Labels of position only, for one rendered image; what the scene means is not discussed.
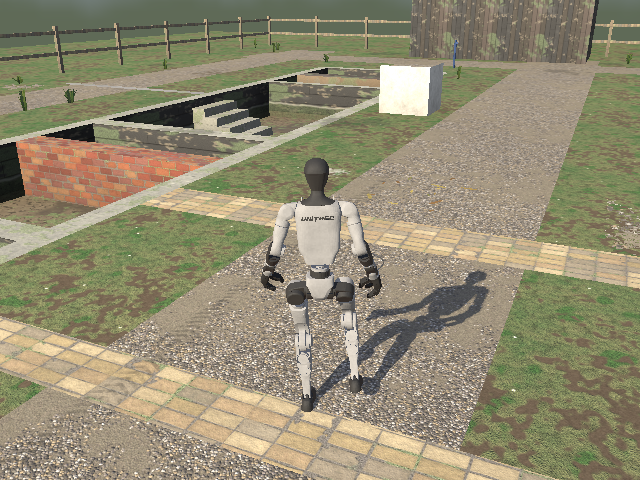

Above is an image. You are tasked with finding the robot left upper arm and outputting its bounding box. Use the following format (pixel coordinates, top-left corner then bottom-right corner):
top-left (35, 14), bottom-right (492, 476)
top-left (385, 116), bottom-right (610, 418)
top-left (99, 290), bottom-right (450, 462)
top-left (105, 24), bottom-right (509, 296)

top-left (269, 202), bottom-right (297, 257)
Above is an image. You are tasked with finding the right robot hand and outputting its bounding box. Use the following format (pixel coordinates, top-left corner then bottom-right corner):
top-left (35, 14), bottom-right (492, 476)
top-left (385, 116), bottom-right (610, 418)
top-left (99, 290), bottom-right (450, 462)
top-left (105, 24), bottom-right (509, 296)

top-left (359, 275), bottom-right (382, 298)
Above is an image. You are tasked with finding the left robot hand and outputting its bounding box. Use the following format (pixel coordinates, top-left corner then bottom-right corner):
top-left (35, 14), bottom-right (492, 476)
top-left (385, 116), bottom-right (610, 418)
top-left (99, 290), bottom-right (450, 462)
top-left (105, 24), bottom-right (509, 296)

top-left (261, 272), bottom-right (284, 291)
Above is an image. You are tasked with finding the robot right upper arm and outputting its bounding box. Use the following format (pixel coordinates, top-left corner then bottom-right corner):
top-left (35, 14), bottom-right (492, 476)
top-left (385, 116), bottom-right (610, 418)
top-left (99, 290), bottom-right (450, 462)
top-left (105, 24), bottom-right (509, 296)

top-left (338, 201), bottom-right (368, 256)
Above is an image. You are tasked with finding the robot left shin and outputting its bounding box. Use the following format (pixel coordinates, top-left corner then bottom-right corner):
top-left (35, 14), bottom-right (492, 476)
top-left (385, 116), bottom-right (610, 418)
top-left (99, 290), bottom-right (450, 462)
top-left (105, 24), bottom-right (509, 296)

top-left (295, 334), bottom-right (312, 398)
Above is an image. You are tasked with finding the right robot forearm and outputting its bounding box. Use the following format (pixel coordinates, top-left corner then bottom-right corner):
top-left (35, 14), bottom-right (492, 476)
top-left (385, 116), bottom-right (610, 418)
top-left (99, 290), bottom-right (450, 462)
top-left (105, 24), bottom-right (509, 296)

top-left (358, 240), bottom-right (379, 280)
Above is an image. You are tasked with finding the humanoid robot torso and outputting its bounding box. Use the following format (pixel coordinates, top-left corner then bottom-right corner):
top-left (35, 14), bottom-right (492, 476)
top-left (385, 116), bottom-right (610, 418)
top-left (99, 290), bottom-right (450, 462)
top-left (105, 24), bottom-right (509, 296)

top-left (295, 196), bottom-right (342, 300)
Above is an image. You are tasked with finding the left robot forearm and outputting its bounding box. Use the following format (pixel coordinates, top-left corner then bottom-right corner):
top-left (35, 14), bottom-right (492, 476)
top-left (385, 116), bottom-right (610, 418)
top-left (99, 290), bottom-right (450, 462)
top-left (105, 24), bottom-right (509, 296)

top-left (262, 241), bottom-right (280, 277)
